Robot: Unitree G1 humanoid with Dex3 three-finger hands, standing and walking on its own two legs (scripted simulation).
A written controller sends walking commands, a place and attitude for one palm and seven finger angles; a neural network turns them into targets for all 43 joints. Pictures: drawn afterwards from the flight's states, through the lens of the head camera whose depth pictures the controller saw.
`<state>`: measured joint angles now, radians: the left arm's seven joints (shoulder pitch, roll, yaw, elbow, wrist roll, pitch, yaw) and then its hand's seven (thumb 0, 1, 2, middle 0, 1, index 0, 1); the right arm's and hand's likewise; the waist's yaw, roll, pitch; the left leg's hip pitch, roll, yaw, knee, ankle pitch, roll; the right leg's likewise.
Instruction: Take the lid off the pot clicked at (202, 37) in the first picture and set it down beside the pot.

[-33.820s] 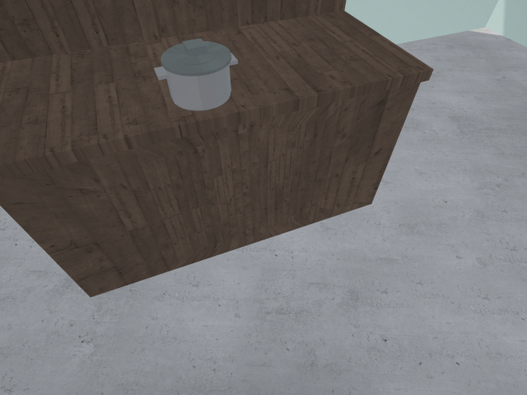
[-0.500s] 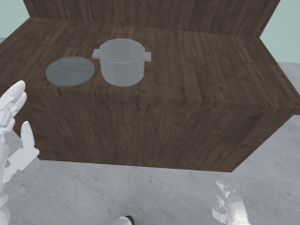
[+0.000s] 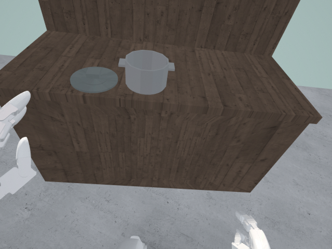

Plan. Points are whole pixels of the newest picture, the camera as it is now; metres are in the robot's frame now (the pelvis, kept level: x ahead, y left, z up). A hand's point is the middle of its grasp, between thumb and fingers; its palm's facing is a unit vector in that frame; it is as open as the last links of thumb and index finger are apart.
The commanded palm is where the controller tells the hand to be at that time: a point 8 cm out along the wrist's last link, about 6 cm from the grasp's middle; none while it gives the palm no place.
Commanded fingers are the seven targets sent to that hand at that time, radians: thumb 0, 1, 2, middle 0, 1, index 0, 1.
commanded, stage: stop stepping back and stand still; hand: left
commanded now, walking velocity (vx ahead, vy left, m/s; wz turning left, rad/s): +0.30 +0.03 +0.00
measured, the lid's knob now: (93, 73) +0.74 +0.34 +0.02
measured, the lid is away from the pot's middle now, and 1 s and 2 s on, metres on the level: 0.22 0.22 0.22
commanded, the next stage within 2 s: let the arm hang, fingers relaxed in 0.40 s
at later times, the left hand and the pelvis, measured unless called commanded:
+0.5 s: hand (32, 212) +0.18 +0.29 +0.03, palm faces +0.18 -0.87 -0.47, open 7.4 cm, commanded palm none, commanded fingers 0.00 0.90 0.90 -0.20 -0.30 -0.20 -0.30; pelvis -0.02 +0.04 -0.01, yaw +2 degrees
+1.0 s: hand out of the picture +0.03 +0.19 -0.16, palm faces +0.12 -0.97 -0.22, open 7.3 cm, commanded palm none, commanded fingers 0.00 0.90 0.90 -0.20 -0.30 -0.20 -0.30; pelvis +0.06 +0.02 +0.01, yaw +5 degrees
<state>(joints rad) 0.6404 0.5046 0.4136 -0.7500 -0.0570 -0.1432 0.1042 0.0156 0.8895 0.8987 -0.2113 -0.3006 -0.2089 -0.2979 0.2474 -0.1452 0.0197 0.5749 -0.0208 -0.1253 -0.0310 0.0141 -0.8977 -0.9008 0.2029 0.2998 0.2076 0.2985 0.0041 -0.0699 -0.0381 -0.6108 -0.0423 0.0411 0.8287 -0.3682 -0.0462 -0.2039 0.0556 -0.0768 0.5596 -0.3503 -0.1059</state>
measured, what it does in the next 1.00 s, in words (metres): steps on the spot: left foot, then right foot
